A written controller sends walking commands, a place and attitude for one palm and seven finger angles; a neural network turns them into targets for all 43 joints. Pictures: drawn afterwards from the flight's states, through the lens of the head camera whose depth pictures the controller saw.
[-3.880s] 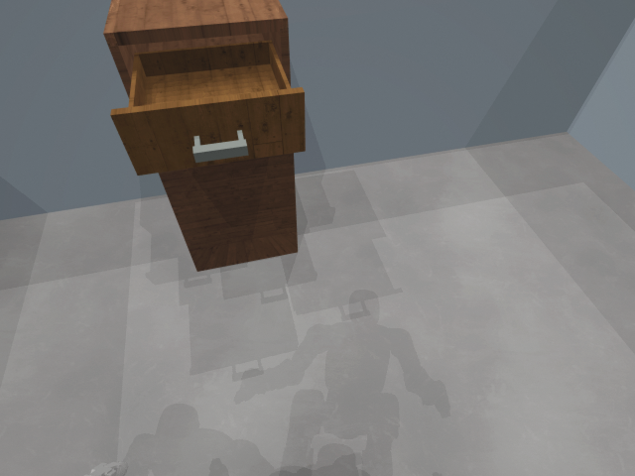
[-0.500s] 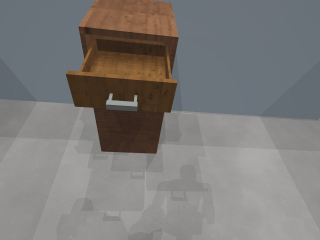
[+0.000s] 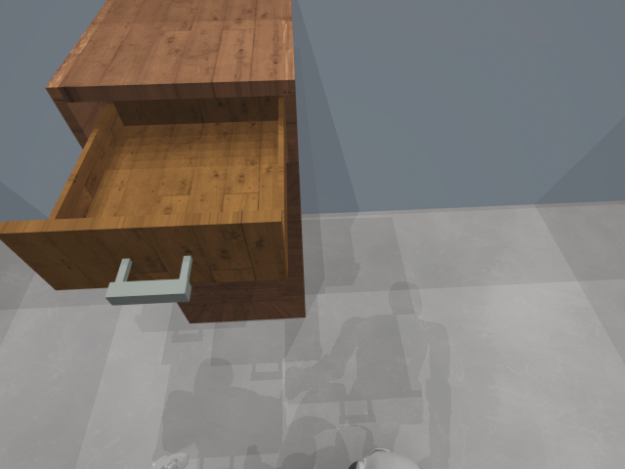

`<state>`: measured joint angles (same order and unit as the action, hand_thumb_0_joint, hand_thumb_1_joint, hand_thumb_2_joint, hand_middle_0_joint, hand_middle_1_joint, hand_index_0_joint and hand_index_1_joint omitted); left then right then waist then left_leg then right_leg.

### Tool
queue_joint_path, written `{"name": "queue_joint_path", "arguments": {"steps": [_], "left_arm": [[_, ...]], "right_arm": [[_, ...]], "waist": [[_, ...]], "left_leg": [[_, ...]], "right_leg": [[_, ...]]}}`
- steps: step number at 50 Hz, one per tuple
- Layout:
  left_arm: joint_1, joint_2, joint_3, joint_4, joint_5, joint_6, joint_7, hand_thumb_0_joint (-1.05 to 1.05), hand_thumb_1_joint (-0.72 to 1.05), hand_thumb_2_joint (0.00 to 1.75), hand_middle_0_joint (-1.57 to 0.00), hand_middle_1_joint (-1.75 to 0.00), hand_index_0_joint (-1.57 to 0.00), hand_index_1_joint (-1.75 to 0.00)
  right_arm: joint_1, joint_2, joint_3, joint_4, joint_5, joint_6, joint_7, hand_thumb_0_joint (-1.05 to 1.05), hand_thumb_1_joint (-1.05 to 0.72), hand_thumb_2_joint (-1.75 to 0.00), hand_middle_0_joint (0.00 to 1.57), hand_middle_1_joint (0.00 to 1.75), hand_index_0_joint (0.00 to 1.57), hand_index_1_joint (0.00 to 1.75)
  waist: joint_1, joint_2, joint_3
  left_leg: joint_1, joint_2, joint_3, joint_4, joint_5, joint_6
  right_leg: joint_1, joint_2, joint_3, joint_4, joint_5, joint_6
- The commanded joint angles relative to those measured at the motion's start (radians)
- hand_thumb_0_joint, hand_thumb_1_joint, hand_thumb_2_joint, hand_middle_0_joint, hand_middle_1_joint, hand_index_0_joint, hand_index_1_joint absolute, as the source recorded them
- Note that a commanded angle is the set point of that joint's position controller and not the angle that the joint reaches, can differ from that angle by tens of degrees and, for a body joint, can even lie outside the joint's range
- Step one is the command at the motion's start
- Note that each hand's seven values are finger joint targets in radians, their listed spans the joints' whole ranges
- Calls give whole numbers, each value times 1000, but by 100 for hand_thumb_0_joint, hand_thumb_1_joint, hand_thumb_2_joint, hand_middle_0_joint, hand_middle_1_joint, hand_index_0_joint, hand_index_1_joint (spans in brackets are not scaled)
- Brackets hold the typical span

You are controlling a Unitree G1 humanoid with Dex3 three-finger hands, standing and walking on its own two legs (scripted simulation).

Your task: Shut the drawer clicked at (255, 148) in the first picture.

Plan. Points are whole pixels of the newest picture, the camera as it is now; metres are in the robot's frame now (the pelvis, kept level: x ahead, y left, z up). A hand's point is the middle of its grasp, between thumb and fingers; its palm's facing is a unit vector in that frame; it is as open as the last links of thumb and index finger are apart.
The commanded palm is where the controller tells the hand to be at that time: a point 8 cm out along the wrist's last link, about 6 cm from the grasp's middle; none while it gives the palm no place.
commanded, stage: come to a stop and stand still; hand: left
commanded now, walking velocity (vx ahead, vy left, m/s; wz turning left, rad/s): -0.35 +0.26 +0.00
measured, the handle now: (153, 278) +0.35 +0.22 +0.04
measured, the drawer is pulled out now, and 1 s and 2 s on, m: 0.28 0.28 0.28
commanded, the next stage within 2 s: none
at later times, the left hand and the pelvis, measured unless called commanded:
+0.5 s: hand out of the picture +0.03 +0.26 -0.16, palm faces +0.08 -0.96 -0.27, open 7.3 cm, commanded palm none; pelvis +0.00 +0.05 +0.01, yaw +1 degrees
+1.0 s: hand out of the picture +0.00 +0.27 -0.14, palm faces +0.01 -0.98 -0.22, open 7.3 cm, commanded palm none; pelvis -0.01 +0.09 +0.02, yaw +0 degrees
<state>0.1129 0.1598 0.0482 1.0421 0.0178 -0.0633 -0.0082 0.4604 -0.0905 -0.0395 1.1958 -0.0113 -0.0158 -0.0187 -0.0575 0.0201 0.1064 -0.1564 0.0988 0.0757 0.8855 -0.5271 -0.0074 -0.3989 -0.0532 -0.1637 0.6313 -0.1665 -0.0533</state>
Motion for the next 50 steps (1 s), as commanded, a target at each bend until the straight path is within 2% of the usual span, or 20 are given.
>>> {"name": "queue_joint_path", "arguments": {"steps": [1, 4, 11, 16, 17, 18, 19, 20, 21, 22, 23, 26, 29, 31, 32, 35, 37, 39, 41, 50], "left_arm": [[106, 133, 21, -16, -3, 21, 46, 0, 90, 90, -20, -30, -20, -30], [84, 128, 25, -41, 6, 36, 58, 0, 90, 90, -20, -30, -20, -30], [94, 185, 48, -85, 11, 61, 69, 0, 90, 90, -20, -30, -20, -30], [77, 215, 54, -115, 24, 74, 54, 0, 90, 90, -20, -30, -20, -30], [81, 217, 54, -116, 23, 77, 50, 0, 90, 90, -20, -30, -20, -30], [121, 243, 34, -131, 18, 62, 93, 0, 90, 90, -20, -30, -20, -30], [127, 264, 34, -160, 15, 67, 89, 0, 90, 90, -20, -30, -20, -30], [113, 212, 16, -159, 6, 74, 79, 0, 90, 90, -20, -30, -20, -30], [124, 149, 3, -166, 1, 90, 67, 0, 90, 90, -20, -30, -20, -30], [140, 116, -2, -181, -2, 98, 59, 0, 90, 90, -20, -30, -20, -30], [125, 128, -4, -176, 8, 113, 57, 0, 90, 90, -20, -30, -20, -30], [182, 124, -4, -158, 1, 109, 42, 0, 90, 90, -20, -30, -20, -30], [231, 114, -11, -148, 1, 89, 38, 0, 90, 90, -20, -30, -20, -30], [230, 138, -17, -147, 5, 71, 40, 0, 90, 90, -20, -30, -20, -30], [214, 151, -25, -151, 4, 64, 38, 0, 90, 90, -20, -30, -20, -30], [162, 156, -19, -153, 1, 57, 40, 0, 90, 90, -20, -30, -20, -30], [159, 141, -23, -150, -1, 59, 41, 0, 90, 90, -20, -30, -20, -30], [192, 122, -26, -132, -4, 61, 41, 0, 90, 90, -20, -30, -20, -30], [220, 116, -29, -104, -2, 60, 40, 0, 90, 90, -20, -30, -20, -30], [221, 83, -46, -21, -6, 54, 43, 0, 90, 90, -20, -30, -20, -30]], "right_arm": [[18, -66, -13, -65, 7, 11, -20, 0, -90, -90, 20, 30, 20, 30], [4, -57, -18, -76, 9, 52, -15, 0, -90, -90, 20, 30, 20, 30], [-166, -122, -45, -196, -6, 85, 4, 0, -90, -90, 20, 30, 20, 30], [-213, -130, -38, -243, 2, 59, 12, 0, -90, -90, 20, 30, 20, 30], [-205, -136, -36, -245, 1, 53, 12, 0, -90, -90, 20, 30, 20, 30], [-160, -212, -50, -311, 8, 32, 12, 0, -90, -90, 20, 30, 20, 30], [-179, -155, -40, -341, 6, 26, 12, 0, -90, -90, 20, 30, 20, 30], [-164, -179, -32, -349, 2, 23, 9, 0, -90, -90, 20, 30, 20, 30], [-170, -229, -34, -372, -13, 21, 9, 0, -90, -90, 20, 30, 20, 30], [-219, -286, -37, -403, -22, 32, 8, 0, -90, -90, 20, 30, 20, 30], [-260, -257, -32, -420, -19, 29, 4, 0, -90, -90, 20, 30, 20, 30], [-322, -246, -14, -425, -19, 34, 5, 0, -90, -90, 20, 30, 20, 30], [-286, -248, -7, -405, -13, 32, 5, 0, -90, -90, 20, 30, 20, 30], [-245, -215, 3, -386, -3, 29, 6, 0, -90, -90, 20, 30, 20, 30], [-213, -208, 7, -372, -1, 28, 8, 0, -90, -90, 20, 30, 20, 30], [-125, -203, 2, -322, -6, 31, 10, 0, -90, -90, 20, 30, 20, 30], [-99, -201, 9, -295, -8, 21, 9, 0, -90, -90, 20, 30, 20, 30], [-124, -208, 16, -280, -9, 6, 7, 0, -90, -90, 20, 30, 20, 30], [-149, -207, 21, -264, -6, -3, 4, 0, -90, -90, 20, 30, 20, 30], [-100, -186, 37, -170, -3, -11, -5, 0, -90, -90, 20, 30, 20, 30]], "waist": [[56, -97, -117], [36, -108, -131], [67, -147, -141], [76, -223, -140], [74, -201, -147], [20, -17, -347], [39, 29, -345], [20, 72, -287], [33, 234, -193], [56, 257, -95], [48, 282, -44], [87, 157, 7], [99, 46, 5], [75, -45, 2], [47, -12, -17], [11, -214, -50], [8, -137, -45], [37, -2, -44], [65, 44, -48], [64, 9, -27]], "left_leg": [[-212, 16, -82, 275, 22, -8], [-186, -18, -65, 171, 67, -28], [-282, -51, -85, 191, 102, -56], [-171, -63, -41, -68, 88, -39], [-142, -75, -25, -148, 115, -36], [-116, -110, 23, -211, 71, -45], [-57, -87, -6, -389, 168, -17], [-12, -67, 5, -492, 269, -9], [-26, 69, -155, -578, 298, 30], [-151, 176, -263, -586, 396, 109], [-215, 155, -266, -618, 372, 132], [-274, 105, -200, -585, 347, 157], [-277, 98, -216, -561, 153, 143], [-251, 2, -181, -517, 62, 84], [-171, -42, -159, -502, 61, 64], [-41, -55, -121, -454, 113, 59], [-26, -37, -140, -508, 125, 61], [-102, 12, -210, -623, 70, 70], [-154, 35, -233, -682, 61, 76], [-122, 19, -199, -681, 146, 64]], "right_leg": [[153, -348, 316, -334, 450, -141], [96, -299, 185, -295, 514, -120], [148, -323, 219, -292, 459, -149], [132, -282, 234, -312, 162, -125], [138, -267, 245, -307, 121, -113], [331, -301, 350, -197, 477, -99], [259, -259, 274, -89, 252, -83], [170, -177, 172, -50, 80, -30], [30, -72, 87, 23, -178, 23], [-15, -7, 76, 88, -296, 47], [-14, 22, 110, 194, -329, 40], [21, 43, 152, 269, -241, 39], [127, 34, 158, 18, -170, 32], [126, -19, 294, -192, -142, -7], [47, -63, 360, -244, -238, -36], [-64, -65, 378, -305, -412, -37], [-68, -45, 346, -277, -367, -27], [30, 1, 291, -200, -222, -7], [119, 15, 254, -160, -125, -3], [160, -11, 264, -203, -61, -2]]}}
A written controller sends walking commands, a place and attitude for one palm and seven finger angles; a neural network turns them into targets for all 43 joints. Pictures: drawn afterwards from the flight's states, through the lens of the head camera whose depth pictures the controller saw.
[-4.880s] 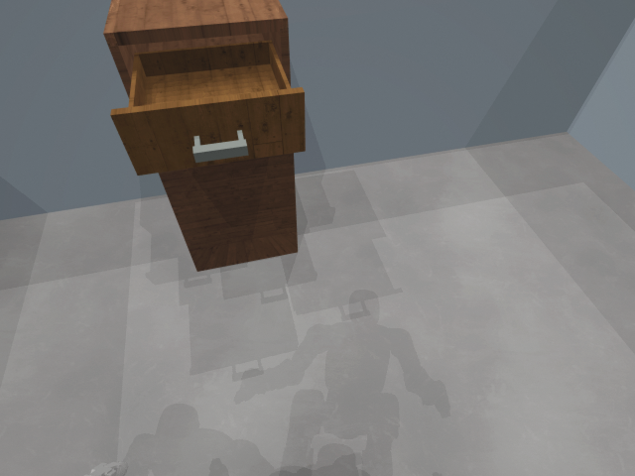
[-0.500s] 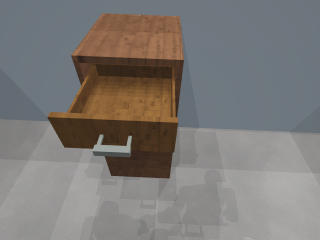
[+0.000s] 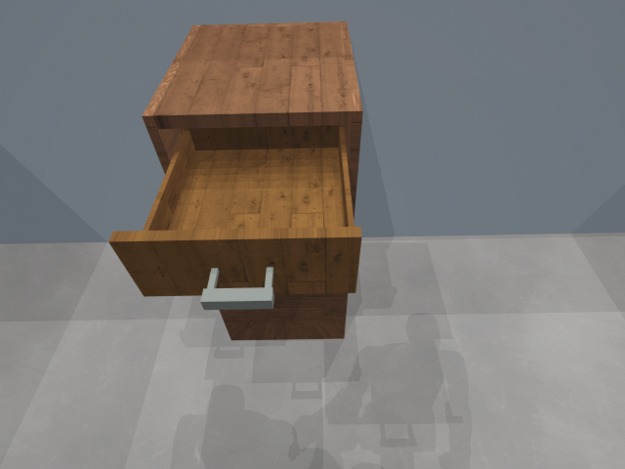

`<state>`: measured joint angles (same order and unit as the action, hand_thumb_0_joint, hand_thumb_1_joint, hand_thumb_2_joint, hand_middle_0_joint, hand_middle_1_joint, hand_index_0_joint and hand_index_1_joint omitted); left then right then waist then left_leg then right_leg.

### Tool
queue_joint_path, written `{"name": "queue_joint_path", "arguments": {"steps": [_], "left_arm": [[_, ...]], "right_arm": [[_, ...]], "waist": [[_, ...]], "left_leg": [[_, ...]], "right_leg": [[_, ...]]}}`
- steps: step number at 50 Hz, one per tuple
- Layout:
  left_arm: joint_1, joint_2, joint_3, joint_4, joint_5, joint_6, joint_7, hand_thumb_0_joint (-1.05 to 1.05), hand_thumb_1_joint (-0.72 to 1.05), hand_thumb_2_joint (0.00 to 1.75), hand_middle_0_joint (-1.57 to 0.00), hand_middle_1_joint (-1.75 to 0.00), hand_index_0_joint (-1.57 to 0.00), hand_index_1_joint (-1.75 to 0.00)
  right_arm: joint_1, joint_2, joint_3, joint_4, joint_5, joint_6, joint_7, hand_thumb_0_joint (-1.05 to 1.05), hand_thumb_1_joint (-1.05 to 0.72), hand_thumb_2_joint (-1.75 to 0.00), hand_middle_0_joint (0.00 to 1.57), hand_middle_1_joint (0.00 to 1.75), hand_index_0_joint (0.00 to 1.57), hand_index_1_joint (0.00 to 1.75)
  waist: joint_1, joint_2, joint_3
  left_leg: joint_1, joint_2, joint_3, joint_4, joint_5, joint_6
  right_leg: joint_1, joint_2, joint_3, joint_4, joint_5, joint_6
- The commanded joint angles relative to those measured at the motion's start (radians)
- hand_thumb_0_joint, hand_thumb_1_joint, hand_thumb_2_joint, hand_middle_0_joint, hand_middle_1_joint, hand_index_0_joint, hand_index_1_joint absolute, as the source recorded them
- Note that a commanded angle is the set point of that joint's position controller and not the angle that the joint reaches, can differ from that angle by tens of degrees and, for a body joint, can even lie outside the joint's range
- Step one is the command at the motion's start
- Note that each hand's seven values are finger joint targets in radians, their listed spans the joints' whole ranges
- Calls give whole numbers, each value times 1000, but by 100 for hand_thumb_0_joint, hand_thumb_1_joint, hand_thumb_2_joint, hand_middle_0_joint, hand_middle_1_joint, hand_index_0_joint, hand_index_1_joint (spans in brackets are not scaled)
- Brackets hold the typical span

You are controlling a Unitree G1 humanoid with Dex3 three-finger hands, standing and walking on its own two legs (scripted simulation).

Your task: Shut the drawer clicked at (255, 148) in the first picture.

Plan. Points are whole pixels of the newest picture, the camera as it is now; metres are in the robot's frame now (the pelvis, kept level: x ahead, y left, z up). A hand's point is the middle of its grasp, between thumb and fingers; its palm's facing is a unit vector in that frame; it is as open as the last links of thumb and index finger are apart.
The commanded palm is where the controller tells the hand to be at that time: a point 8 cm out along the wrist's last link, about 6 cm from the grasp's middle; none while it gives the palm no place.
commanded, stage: come to a stop and stand still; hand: left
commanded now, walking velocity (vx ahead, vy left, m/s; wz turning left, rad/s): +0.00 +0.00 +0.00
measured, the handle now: (240, 286) +0.36 +0.13 +0.01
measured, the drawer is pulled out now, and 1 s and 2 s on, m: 0.28 0.28 0.28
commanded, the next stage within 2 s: look again from close up in 1.16 s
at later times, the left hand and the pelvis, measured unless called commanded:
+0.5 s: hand out of the picture +0.04 +0.15 -0.17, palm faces +0.01 -0.98 -0.20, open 7.3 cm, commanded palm none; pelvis +0.04 -0.02 +0.00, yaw +0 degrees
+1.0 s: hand out of the picture +0.05 +0.13 -0.17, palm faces +0.02 -0.98 -0.20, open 7.3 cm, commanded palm none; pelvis +0.05 -0.04 +0.00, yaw +1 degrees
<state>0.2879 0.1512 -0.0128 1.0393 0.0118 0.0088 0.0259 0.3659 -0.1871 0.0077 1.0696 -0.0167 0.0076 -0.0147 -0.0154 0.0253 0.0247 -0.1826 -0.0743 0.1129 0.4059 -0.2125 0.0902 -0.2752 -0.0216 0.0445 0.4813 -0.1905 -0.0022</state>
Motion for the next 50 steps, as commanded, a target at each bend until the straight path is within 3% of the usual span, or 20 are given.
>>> {"name": "queue_joint_path", "arguments": {"steps": [1, 10, 18, 50], "left_arm": [[44, 92, 16, -13, -1, -18, 9, 0, 90, 90, -20, -30, -20, -30], [37, 81, 7, 25, -5, -29, 13, 0, 90, 90, -20, -30, -20, -30], [34, 78, 5, 41, -6, -32, 16, 0, 90, 90, -20, -30, -20, -30], [74, 76, 3, 59, -8, -39, 17, 0, 90, 90, -20, -30, -20, -30]], "right_arm": [[-4, -86, -10, -39, 3, -34, -10, 0, -90, -90, 20, 30, 20, 30], [15, -67, -1, 8, 8, -43, -16, 0, -90, -90, 20, 30, 20, 30], [-1, -60, 1, 27, 9, -45, -22, 0, -90, -90, 20, 30, 20, 30], [19, -35, 4, 62, 9, -42, -28, 0, -90, -90, 20, 30, 20, 30]], "waist": [[21, 0, 57], [7, -31, 24], [1, -30, 27], [7, -32, 40]], "left_leg": [[-88, 194, -231, -199, -154, -33], [-2, 178, -171, -128, 43, -41], [42, 181, -159, -106, 151, -45], [62, 176, -140, -94, 122, -57]], "right_leg": [[37, -43, 55, -60, -31, -52], [58, -63, 74, -83, 72, -47], [65, -66, 76, -81, 145, -47], [111, -79, 80, -122, 213, -61]]}}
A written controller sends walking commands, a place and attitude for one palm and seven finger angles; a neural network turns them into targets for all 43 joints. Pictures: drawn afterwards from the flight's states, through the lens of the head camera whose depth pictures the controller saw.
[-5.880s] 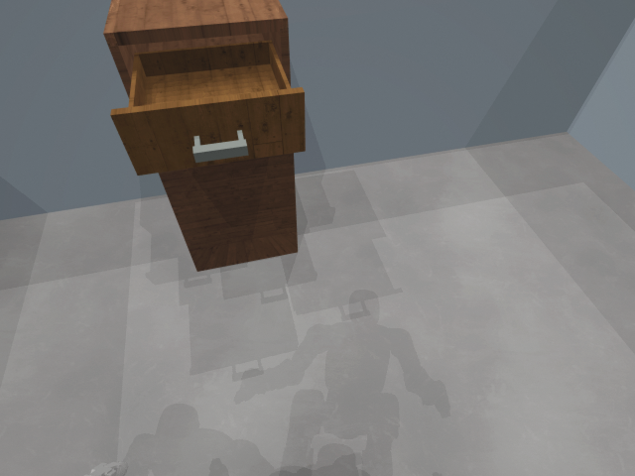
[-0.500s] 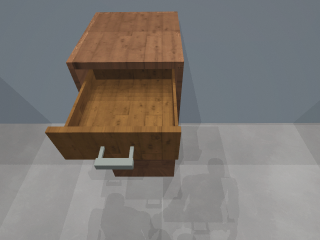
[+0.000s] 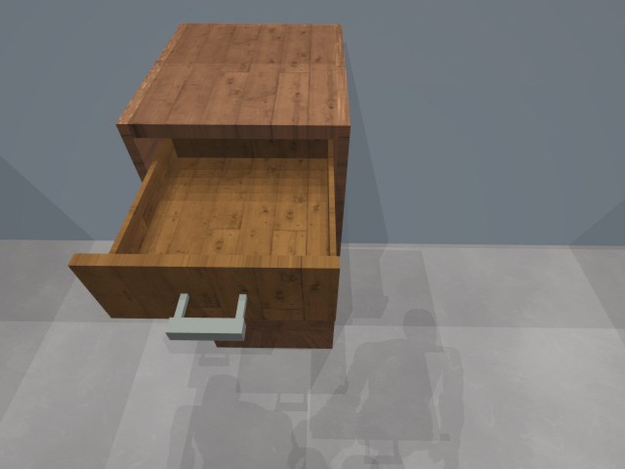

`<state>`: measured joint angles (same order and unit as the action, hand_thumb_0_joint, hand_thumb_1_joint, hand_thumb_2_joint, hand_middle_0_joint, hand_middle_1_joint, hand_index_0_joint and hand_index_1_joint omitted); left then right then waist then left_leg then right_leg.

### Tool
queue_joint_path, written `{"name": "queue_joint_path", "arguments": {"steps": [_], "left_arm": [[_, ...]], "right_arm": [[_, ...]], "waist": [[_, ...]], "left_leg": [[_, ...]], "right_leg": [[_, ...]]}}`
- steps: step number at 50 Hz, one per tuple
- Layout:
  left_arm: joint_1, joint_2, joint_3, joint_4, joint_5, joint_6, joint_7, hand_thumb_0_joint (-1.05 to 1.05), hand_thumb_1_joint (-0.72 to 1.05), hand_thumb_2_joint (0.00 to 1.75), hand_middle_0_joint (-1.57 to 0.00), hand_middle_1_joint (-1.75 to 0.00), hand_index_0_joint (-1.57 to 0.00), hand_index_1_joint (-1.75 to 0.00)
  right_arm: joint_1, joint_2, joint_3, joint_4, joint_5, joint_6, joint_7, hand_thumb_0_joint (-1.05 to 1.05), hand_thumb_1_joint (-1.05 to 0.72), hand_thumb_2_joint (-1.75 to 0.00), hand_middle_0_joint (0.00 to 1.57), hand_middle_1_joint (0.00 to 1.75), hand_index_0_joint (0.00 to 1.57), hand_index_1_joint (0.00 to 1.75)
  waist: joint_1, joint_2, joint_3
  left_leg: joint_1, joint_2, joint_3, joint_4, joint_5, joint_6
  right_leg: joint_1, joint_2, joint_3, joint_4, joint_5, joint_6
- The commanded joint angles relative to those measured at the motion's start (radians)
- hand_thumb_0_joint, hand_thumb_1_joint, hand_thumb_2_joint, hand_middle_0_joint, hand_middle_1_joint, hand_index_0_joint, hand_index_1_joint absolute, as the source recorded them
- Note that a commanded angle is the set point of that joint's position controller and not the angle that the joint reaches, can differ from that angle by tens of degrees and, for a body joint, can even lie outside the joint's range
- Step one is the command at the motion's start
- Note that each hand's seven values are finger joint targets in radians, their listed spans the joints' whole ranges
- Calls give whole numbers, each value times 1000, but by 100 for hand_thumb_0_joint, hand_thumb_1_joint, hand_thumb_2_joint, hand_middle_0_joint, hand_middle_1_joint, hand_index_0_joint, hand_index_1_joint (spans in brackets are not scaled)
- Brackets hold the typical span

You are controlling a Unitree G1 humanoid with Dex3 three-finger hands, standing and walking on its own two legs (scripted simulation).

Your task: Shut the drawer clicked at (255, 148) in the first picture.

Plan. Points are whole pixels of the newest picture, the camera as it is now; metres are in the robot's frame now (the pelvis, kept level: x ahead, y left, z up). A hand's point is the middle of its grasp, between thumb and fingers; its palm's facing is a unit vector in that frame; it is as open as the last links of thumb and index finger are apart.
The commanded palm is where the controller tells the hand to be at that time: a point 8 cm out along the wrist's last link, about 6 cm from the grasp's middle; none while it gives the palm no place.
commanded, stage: come to a stop and stand still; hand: left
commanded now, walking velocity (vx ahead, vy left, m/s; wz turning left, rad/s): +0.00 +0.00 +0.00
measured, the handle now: (209, 315) +0.31 +0.16 +0.01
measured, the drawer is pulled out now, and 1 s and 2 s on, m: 0.28 0.28 0.27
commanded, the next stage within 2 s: look again from close up in 0.16 s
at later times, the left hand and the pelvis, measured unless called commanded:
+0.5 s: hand out of the picture -0.02 +0.15 -0.18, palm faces +0.02 -0.99 -0.17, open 7.3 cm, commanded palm none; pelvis +0.00 -0.01 +0.00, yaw +0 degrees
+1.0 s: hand out of the picture +0.09 +0.19 -0.10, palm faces +0.22 -0.95 -0.23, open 7.1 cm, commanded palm +0.09 +0.20 -0.06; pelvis +0.00 +0.00 -0.01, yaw +3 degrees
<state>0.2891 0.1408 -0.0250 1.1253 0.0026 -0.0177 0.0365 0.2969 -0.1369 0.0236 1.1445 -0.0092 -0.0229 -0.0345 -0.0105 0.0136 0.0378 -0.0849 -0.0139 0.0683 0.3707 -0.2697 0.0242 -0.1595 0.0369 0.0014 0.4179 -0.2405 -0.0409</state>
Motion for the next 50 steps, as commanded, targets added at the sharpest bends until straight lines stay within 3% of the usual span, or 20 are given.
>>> {"name": "queue_joint_path", "arguments": {"steps": [1, 42, 43, 44, 45, 46, 47, 48, 49, 50], "left_arm": [[73, 86, 15, -28, 0, -11, 6, 0, 90, 90, -20, -30, -20, -30], [112, 62, 16, -21, 2, -15, 9, 0, 90, 90, -20, -30, -20, -30], [158, 116, 30, 10, 20, -44, 45, 0, 90, 90, -20, -30, -20, -30], [-556, 287, 62, -1496, -197, -246, 23, 0, 90, 90, -22, -32, -22, -32], [-220, 232, 77, -1302, -118, -192, 76, 0, 90, 90, -24, -34, -24, -34], [62, 54, -28, -1129, -133, -46, 116, 0, 90, 90, -26, -37, -26, -37], [73, -83, -123, -1110, -149, -15, 94, 0, 90, 90, -28, -39, -28, -39], [19, -91, -161, -1212, -178, -58, 78, 0, 90, 90, -30, -41, -30, -41], [14, -46, -135, -1245, -174, -108, 66, 0, 90, 90, -32, -43, -32, -43], [50, -58, -131, -1230, -167, -152, 51, 0, 90, 90, -34, -45, -34, -45]], "right_arm": [[89, -81, -12, -13, 1, -10, -9, 0, -90, -90, 20, 30, 20, 30], [115, -56, -13, -1, 3, -12, -12, 0, -90, -90, 20, 30, 20, 30], [-19, -106, -23, -72, 9, -21, 2, 0, -90, -90, 20, 30, 20, 30], [11, -311, -49, -448, 42, -164, -44, 0, -90, -90, 20, 30, 20, 30], [-93, -214, -35, -408, 31, -248, -71, 0, -90, -90, 20, 30, 20, 30], [-81, -175, -52, -417, 58, -287, -60, 0, -90, -90, 20, 30, 20, 30], [-47, -191, -39, -379, 65, -299, -54, 0, -90, -90, 20, 30, 20, 30], [-73, -227, -45, -433, 64, -327, -54, 0, -90, -90, 20, 30, 20, 30], [-73, -256, -56, -457, 48, -350, -51, 0, -90, -90, 20, 30, 20, 30], [-76, -253, -63, -494, 27, -364, -45, 0, -90, -90, 20, 30, 20, 30]], "waist": [[2, -17, 38], [5, -12, 51], [47, -26, 67], [-81, 135, -442], [10, 300, -468], [-11, 227, -284], [-28, 60, -137], [-50, -42, -58], [-70, -128, -79], [-73, -186, -78]], "left_leg": [[-42, 116, -96, -63, 167, 10], [-48, 116, -97, -55, 162, 9], [-172, 118, -41, 172, 201, -23], [76, 11, -74, 34, 279, 12], [98, 32, -50, 52, 411, 15], [-15, 59, -88, 45, 434, -15], [-75, 61, -91, 72, 334, -1], [-126, 52, -116, 107, 218, 17], [-159, 37, -121, 151, 149, 24], [-219, 21, -122, 197, 93, 24]], "right_leg": [[-10, -135, 123, -64, 250, -22], [-17, -131, 120, -74, 224, -21], [-4, -198, 136, -28, 709, 38], [95, -111, 99, 44, 449, 16], [79, -52, 63, 70, 254, -16], [-32, -52, -4, 72, 119, -1], [-108, -50, -41, 65, 118, 14], [-176, -52, -49, 63, 95, 26], [-234, -51, -53, 72, 47, 31], [-295, -52, -64, 96, -17, 34]]}}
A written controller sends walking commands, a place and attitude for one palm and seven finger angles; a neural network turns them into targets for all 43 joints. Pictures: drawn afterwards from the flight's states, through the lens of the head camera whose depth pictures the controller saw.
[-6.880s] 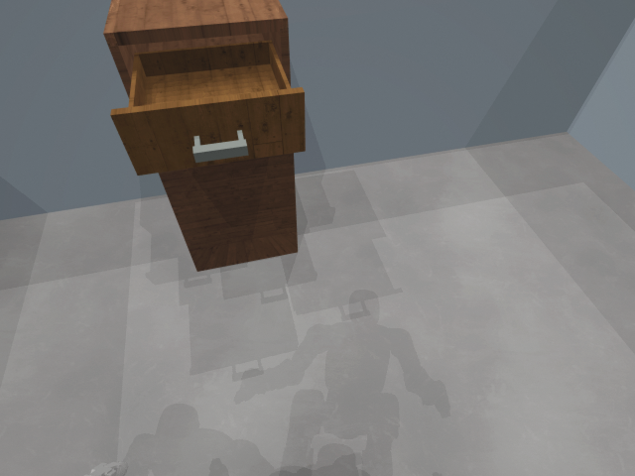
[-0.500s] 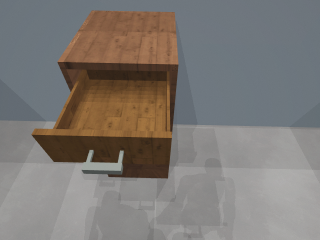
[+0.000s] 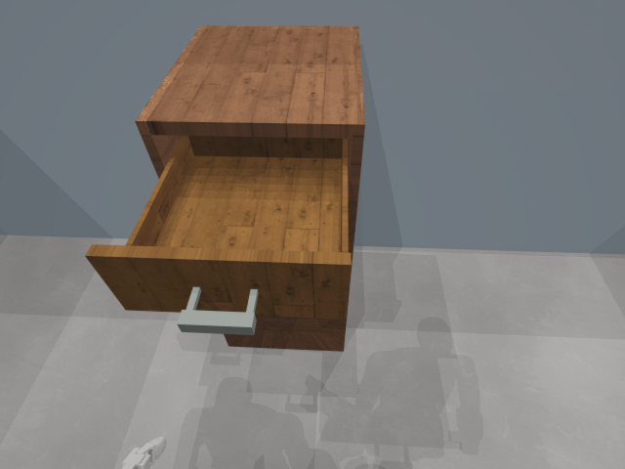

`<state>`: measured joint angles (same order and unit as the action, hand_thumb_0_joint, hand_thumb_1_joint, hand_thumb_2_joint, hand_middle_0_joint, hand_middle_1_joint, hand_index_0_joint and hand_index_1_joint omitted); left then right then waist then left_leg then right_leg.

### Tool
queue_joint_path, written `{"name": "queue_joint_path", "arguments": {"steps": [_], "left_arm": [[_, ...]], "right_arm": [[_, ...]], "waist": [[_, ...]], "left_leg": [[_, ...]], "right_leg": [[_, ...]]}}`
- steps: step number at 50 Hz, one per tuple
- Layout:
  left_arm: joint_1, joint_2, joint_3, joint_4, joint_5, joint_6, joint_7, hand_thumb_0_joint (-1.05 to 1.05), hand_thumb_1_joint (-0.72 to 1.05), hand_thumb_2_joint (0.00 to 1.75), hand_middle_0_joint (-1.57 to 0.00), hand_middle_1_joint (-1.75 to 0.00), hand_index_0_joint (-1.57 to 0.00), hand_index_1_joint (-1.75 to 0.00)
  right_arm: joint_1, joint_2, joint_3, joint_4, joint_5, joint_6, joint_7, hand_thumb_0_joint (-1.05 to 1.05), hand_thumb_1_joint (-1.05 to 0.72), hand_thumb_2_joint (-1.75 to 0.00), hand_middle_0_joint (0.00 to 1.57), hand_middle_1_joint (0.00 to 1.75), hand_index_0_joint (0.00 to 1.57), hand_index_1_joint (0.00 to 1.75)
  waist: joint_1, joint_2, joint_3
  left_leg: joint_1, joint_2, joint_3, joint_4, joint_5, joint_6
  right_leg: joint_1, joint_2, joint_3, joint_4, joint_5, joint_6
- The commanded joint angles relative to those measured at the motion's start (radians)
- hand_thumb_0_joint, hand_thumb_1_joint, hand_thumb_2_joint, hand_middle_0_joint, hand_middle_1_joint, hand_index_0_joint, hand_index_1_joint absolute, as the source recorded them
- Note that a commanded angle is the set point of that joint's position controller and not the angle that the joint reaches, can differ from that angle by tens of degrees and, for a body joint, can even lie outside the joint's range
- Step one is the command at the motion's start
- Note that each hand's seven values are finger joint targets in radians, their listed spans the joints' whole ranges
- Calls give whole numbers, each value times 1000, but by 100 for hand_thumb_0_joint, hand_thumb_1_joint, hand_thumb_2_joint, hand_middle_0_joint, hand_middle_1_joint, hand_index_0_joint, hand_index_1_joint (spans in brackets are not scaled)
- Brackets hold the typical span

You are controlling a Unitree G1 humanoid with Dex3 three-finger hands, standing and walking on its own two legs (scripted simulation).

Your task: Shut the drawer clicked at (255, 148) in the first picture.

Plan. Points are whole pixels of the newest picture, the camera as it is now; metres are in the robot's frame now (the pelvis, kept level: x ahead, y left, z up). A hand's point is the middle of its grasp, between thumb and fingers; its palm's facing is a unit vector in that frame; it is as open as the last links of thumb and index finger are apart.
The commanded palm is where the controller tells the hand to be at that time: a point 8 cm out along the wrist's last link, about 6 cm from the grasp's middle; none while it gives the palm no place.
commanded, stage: raise the hand and make a fist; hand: left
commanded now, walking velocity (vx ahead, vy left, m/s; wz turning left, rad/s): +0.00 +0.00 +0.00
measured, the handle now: (221, 308) +0.32 +0.14 +0.02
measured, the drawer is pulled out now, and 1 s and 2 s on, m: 0.28 0.27 0.27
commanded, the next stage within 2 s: bring the fist close to the handle in 1.76 s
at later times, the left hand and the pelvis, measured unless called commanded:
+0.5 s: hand (213, 456) +0.15 +0.12 +0.02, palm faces -0.05 -1.00 -0.01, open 4.8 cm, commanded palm +0.12 +0.18 +0.01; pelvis -0.04 +0.00 -0.07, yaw +2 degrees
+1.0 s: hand (201, 434) +0.15 +0.12 +0.07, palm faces -0.02 -1.00 -0.03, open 3.1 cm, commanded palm +0.11 +0.17 +0.08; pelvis -0.01 +0.00 -0.04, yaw +1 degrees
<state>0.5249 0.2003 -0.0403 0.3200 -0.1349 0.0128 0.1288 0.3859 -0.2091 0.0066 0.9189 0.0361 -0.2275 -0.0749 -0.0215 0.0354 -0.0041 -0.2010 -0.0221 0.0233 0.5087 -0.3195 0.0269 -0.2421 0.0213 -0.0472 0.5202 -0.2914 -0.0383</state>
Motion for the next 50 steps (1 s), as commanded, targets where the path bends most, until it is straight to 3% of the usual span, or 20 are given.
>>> {"name": "queue_joint_path", "arguments": {"steps": [1, 2, 3, 4, 5, 6, 7, 9, 10, 11, 13, 16, 18, 20, 25, 27, 29, 38, 47, 50], "left_arm": [[-131, -135, -102, -399, -29, -230, -64, 0, 90, 90, -36, -47, -36, -47], [-1, -134, -79, -374, -32, -284, -100, 0, 90, 90, -38, -50, -38, -50], [113, -163, -77, -324, -51, -342, -151, 0, 90, 90, -40, -52, -40, -52], [180, -146, -36, -303, -68, -410, -206, 0, 90, 90, -42, -54, -42, -54], [226, -128, 0, -315, -78, -485, -264, 0, 90, 90, -44, -56, -44, -56], [257, -48, 75, -302, -58, -551, -297, 0, 90, 90, -46, -58, -46, -58], [162, -19, 57, -462, -36, -628, -323, 0, 90, 90, -48, -60, -48, -60], [119, 7, 55, -577, 0, -676, -316, 0, 90, 90, -52, -65, -52, -65], [93, -2, 39, -629, 3, -668, -301, 0, 90, 90, -54, -67, -54, -67], [55, 19, 57, -681, 5, -645, -274, 0, 90, 90, -56, -69, -56, -69], [13, -47, -14, -750, -7, -598, -246, 0, 90, 90, -60, -73, -60, -73], [-85, -26, -43, -850, -4, -542, -226, 0, 90, 90, -66, -80, -66, -80], [-92, -31, -76, -856, 4, -506, -238, 0, 90, 90, -70, -84, -70, -84], [-84, -18, -85, -836, 2, -454, -257, 0, 90, 90, -74, -88, -74, -88], [1, 5, -28, -792, -11, -312, -258, 0, 90, 90, -84, -99, -84, -99], [33, 10, 12, -782, -21, -281, -234, 0, 90, 90, -88, -104, -88, -104], [44, 4, 14, -835, -26, -284, -212, 0, 90, 90, -92, -108, -92, -108], [173, -12, -33, -968, -5, -367, -175, 0, 90, 90, -110, -127, -110, -127], [201, 1, -22, -1034, 2, -314, -171, 0, 90, 90, -128, -147, -128, -147], [188, 4, -29, -1089, -6, -299, -183, 0, 90, 90, -134, -153, -134, -153]], "right_arm": [[-176, -169, -56, -304, -20, -166, 8, 0, -90, -90, 20, 30, 20, 30], [-181, -164, -65, -341, -30, -169, 24, 0, -90, -90, 20, 30, 20, 30], [-216, -159, -65, -383, -34, -167, 41, 0, -90, -90, 20, 30, 20, 30], [-233, -157, -74, -405, -32, -155, 58, 0, -90, -90, 20, 30, 20, 30], [-254, -160, -81, -437, -40, -136, 80, 0, -90, -90, 20, 30, 20, 30], [-263, -164, -94, -450, -40, -112, 103, 0, -90, -90, 20, 30, 20, 30], [-281, -158, -93, -497, -45, -101, 117, 0, -90, -90, 20, 30, 20, 30], [-290, -140, -91, -552, -47, -78, 122, 0, -90, -90, 20, 30, 20, 30], [-289, -135, -86, -574, -43, -64, 121, 0, -90, -90, 20, 30, 20, 30], [-276, -139, -84, -587, -42, -46, 118, 0, -90, -90, 20, 30, 20, 30], [-261, -133, -71, -629, -31, -25, 105, 0, -90, -90, 20, 30, 20, 30], [-223, -143, -53, -648, -23, -7, 80, 0, -90, -90, 20, 30, 20, 30], [-209, -141, -43, -649, -18, -7, 67, 0, -90, -90, 20, 30, 20, 30], [-209, -140, -29, -651, -15, -6, 57, 0, -90, -90, 20, 30, 20, 30], [-238, -119, -8, -661, -3, 1, 43, 0, -90, -90, 20, 30, 20, 30], [-255, -111, -4, -659, -3, 5, 39, 0, -90, -90, 20, 30, 20, 30], [-251, -105, -2, -658, -4, -5, 41, 0, -90, -90, 20, 30, 20, 30], [-200, -120, -30, -634, -10, -61, 59, 0, -90, -90, 20, 30, 20, 30], [-199, -118, -29, -645, -4, -41, 50, 0, -90, -90, 20, 30, 20, 30], [-199, -115, -24, -650, 0, -48, 52, 0, -90, -90, 20, 30, 20, 30]], "waist": [[-43, -201, -48], [4, -252, -90], [36, -294, -72], [54, -306, -70], [72, -270, -92], [89, -178, -114], [86, -83, -185], [82, 28, -239], [71, 68, -235], [56, 67, -222], [17, 54, -223], [-30, 25, -261], [-34, 27, -255], [-30, 4, -246], [20, -43, -246], [35, -105, -226], [43, -54, -225], [27, -54, -235], [33, -37, -188], [33, -21, -216]], "left_leg": [[-136, 18, -67, 95, 121, 10], [-191, 12, -58, 124, 100, -3], [-281, 6, -51, 157, 73, -13], [-349, 1, -39, 196, 60, -24], [-390, -8, -25, 233, 63, -35], [-416, -12, -15, 272, 84, -45], [-438, -15, -6, 312, 106, -35], [-450, -4, -4, 365, 106, -16], [-455, 0, -13, 377, 83, -12], [-469, 3, -27, 380, 33, -8], [-460, 8, -48, 391, -25, 0], [-455, 16, -71, 417, -52, 12], [-450, 18, -78, 413, -53, 14], [-461, 18, -84, 396, -68, 15], [-459, 12, -76, 341, -44, 9], [-474, 12, -71, 326, -34, 8], [-452, 14, -64, 307, -28, 4], [-377, 18, -50, 299, 66, 9], [-318, 18, -50, 265, 118, 13], [-265, 26, -56, 253, 171, 11]], "right_leg": [[-238, -40, -13, 21, -12, 26], [-248, -33, -17, 58, -44, 24], [-259, -31, -21, 106, -45, 22], [-264, -31, -15, 151, -20, 18], [-255, -31, -11, 200, 27, 11], [-248, -41, 11, 250, 98, -2], [-269, -39, 14, 321, 127, -9], [-343, -29, 25, 389, 81, -19], [-387, -26, 29, 397, 47, -21], [-425, -22, 30, 393, -10, -18], [-458, -16, 27, 378, -61, -12], [-471, -11, 34, 359, -84, -1], [-453, -12, 35, 339, -96, 0], [-423, -13, 36, 313, -118, 4], [-314, -22, 38, 264, -121, 9], [-279, -26, 48, 241, -129, 15], [-266, -30, 39, 240, -128, 13], [-245, -29, 16, 252, 12, 15], [-212, -28, 9, 223, 89, 16], [-191, -26, -4, 227, 142, 17]]}}
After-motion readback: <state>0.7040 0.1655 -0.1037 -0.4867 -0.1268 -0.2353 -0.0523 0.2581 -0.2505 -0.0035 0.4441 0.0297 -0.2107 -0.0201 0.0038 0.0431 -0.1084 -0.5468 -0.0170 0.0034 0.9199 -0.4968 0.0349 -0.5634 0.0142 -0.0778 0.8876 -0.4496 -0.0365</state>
